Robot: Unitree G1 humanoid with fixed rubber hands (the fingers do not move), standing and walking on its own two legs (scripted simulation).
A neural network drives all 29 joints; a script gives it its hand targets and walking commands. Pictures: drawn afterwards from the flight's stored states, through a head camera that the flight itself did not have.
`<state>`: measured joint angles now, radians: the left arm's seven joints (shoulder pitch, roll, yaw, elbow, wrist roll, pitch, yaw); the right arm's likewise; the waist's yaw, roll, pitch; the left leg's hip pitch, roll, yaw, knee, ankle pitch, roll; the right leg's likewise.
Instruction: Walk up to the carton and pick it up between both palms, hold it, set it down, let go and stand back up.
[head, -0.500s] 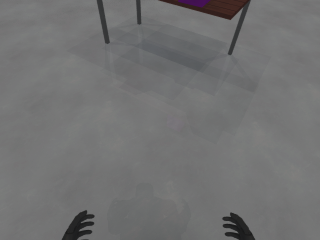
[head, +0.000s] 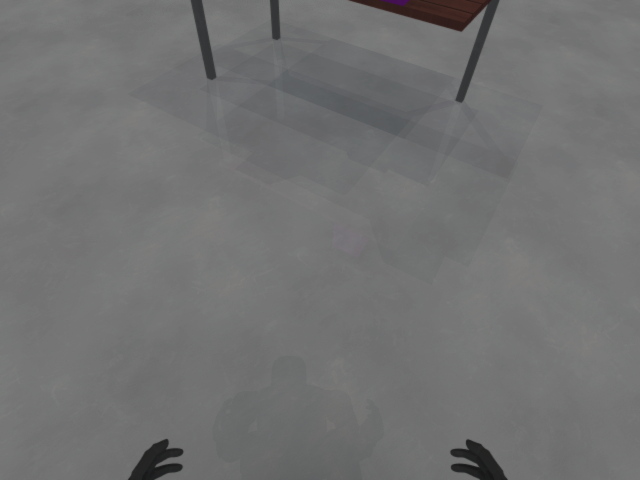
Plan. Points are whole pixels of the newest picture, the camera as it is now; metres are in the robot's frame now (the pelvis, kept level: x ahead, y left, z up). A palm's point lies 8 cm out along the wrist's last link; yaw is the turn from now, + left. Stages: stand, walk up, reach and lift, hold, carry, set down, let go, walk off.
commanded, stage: stand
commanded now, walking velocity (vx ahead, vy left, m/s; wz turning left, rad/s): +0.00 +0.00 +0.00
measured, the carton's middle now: out of the picture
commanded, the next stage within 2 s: walk up in 1.44 s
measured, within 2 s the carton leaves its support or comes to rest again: neither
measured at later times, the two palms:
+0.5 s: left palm out of the picture +0.10 +0.23 -0.12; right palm out of the picture +0.09 -0.24 -0.12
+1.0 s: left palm out of the picture +0.05 +0.23 -0.13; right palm out of the picture +0.03 -0.24 -0.13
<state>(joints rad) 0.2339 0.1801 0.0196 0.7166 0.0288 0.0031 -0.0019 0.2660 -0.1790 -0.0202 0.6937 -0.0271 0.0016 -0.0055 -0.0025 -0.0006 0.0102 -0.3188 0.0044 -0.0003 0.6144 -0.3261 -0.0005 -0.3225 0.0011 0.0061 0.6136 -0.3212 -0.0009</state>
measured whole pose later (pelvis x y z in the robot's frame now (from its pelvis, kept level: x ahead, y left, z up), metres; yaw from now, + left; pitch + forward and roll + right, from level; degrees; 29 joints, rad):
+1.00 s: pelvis +0.01 -0.01 +0.01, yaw +0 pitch -1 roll +0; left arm 0.26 0.17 0.04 1.00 0.02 0.00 0.04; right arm 0.28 -0.17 -0.04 0.98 -0.01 0.00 -0.04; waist 0.00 0.00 0.06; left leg -0.16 0.01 0.01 0.46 -0.28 -0.01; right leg -0.17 0.01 0.01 0.47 -0.27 -0.01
